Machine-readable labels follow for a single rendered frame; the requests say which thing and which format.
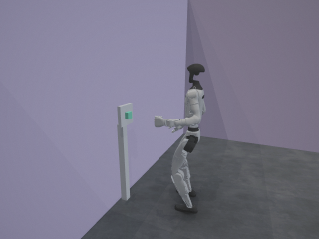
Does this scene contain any right robot thigh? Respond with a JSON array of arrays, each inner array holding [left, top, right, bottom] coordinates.
[[180, 135, 188, 168]]

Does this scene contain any robot right upper arm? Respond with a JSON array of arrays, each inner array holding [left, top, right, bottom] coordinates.
[[202, 101, 206, 114]]

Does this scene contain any panel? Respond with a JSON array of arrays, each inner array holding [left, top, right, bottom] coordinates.
[[117, 103, 134, 201]]

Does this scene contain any robot right foot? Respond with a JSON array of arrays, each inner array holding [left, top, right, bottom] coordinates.
[[176, 189, 196, 198]]

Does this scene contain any robot left forearm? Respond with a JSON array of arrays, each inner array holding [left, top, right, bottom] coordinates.
[[164, 116, 200, 127]]

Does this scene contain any robot left hand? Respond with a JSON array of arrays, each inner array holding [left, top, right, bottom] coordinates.
[[154, 116, 165, 128]]

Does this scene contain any button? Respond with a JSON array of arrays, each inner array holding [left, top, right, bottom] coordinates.
[[125, 111, 133, 120]]

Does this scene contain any robot right hand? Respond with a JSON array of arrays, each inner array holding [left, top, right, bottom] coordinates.
[[169, 126, 184, 133]]

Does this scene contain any robot left upper arm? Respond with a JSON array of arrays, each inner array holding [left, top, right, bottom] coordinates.
[[187, 89, 201, 124]]

